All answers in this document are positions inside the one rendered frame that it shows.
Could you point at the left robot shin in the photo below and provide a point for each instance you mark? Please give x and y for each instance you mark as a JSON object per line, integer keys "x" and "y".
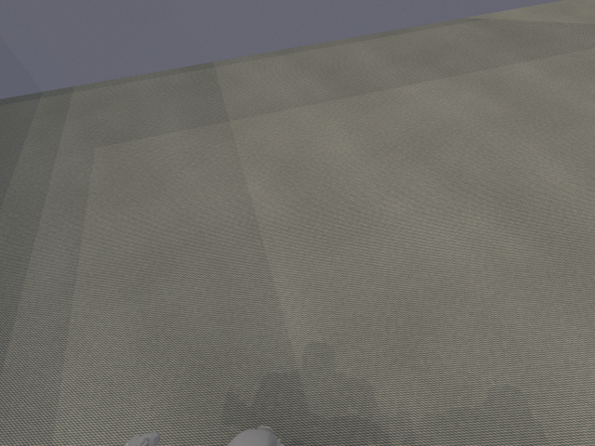
{"x": 266, "y": 428}

